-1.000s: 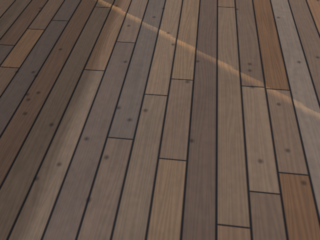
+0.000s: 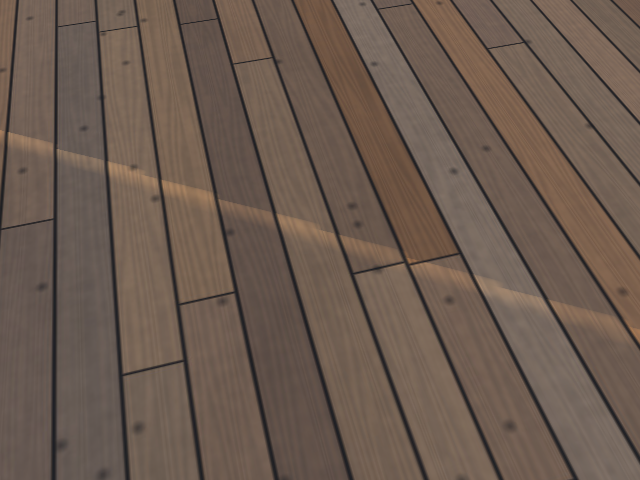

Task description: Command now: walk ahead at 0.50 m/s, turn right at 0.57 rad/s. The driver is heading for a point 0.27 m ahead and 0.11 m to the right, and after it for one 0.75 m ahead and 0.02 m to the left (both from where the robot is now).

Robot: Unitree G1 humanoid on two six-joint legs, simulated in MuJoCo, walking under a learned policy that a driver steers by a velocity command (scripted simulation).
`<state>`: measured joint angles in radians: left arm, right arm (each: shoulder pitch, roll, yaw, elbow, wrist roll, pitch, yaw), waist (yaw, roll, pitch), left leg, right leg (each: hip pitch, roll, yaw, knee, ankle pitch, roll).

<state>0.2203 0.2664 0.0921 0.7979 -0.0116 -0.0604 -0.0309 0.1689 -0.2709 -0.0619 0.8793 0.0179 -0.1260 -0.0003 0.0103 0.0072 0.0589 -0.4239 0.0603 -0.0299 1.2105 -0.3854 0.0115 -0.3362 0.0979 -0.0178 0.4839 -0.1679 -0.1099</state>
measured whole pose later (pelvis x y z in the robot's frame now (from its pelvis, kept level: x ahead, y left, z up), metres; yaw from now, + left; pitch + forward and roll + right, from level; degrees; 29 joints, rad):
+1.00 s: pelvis +0.51 -0.11 +0.00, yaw -23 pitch +2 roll +0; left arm 0.18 0.25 0.06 0.68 0.01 -0.07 -0.02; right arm 0.27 -0.31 -0.06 0.90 0.03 -0.06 0.01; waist -0.02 0.03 0.05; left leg -0.45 0.08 -0.03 1.17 -0.42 -0.01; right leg -0.32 -0.01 -0.10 0.48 -0.18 -0.04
